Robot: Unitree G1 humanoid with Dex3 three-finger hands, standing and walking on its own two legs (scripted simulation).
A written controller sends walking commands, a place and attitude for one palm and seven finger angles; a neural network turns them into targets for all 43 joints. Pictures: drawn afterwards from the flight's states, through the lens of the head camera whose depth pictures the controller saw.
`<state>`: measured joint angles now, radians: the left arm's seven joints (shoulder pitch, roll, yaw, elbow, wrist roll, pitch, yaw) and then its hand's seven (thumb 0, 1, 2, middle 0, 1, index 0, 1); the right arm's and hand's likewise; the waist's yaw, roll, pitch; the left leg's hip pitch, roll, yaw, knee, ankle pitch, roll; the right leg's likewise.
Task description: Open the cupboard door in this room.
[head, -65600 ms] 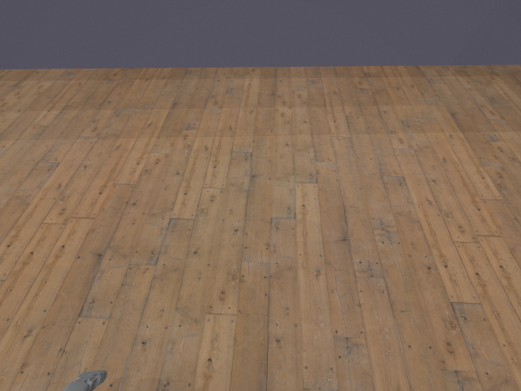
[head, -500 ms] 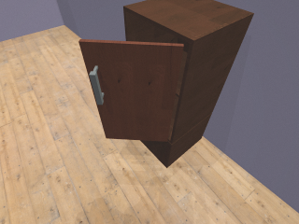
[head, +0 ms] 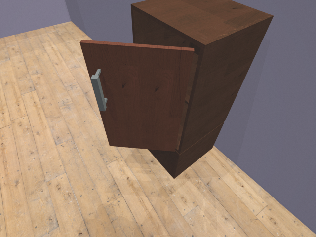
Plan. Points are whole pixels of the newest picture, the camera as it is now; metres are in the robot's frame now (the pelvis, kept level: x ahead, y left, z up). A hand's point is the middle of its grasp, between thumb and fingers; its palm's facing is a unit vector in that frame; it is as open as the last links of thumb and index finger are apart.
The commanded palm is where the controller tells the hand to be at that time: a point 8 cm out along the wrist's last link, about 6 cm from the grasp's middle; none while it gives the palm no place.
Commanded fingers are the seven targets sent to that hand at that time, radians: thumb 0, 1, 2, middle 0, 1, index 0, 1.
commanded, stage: come to a stop and stand still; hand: left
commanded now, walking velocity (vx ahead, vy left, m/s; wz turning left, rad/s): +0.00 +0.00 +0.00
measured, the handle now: (100, 90) +0.59 +0.25 +0.00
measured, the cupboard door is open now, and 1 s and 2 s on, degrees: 47 47 47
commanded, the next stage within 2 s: look again from close up in 0.30 s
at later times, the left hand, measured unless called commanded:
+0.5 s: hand out of the picture +0.02 +0.19 -0.18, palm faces +0.02 -0.98 -0.22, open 7.4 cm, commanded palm none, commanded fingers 0.00 0.90 0.90 -0.20 -0.30 -0.20 -0.30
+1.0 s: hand out of the picture -0.03 +0.22 -0.18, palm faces +0.03 -0.98 -0.18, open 7.4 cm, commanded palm none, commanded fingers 0.00 0.90 0.90 -0.20 -0.30 -0.20 -0.30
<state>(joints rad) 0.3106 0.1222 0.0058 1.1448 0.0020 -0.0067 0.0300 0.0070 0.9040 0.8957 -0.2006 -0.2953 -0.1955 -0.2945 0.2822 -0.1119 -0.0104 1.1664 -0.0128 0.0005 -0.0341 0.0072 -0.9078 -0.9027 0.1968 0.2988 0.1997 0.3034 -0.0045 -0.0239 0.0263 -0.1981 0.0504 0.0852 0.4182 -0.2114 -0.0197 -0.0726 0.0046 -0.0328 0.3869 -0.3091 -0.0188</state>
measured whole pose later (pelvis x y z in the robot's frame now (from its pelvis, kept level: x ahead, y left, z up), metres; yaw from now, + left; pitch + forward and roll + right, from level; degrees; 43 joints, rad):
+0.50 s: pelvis +0.01 +0.01 -0.01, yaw +1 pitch +1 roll +0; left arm 0.28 0.17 0.01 1.06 0.02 -0.03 0.03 0.01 0.90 0.90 -0.20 -0.30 -0.20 -0.29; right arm 0.25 -0.18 -0.02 1.06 -0.02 -0.02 -0.03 0.01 -0.91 -0.90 0.20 0.30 0.20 0.30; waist -0.01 0.00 0.04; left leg -0.25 0.04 0.08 0.51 -0.27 -0.01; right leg -0.11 -0.01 -0.04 0.46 -0.36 -0.01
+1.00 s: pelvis -0.05 +0.05 -0.01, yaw +0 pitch -3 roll -1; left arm 0.33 0.18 0.00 0.99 0.02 0.02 0.03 0.01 0.90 0.90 -0.20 -0.30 -0.20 -0.29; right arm 0.25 -0.17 -0.02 1.00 -0.02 0.02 0.00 0.00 -0.91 -0.90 0.20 0.30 0.20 0.30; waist 0.01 -0.01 0.00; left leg -0.27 0.01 0.10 0.51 -0.20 0.05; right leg -0.15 -0.04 -0.02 0.49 -0.29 0.04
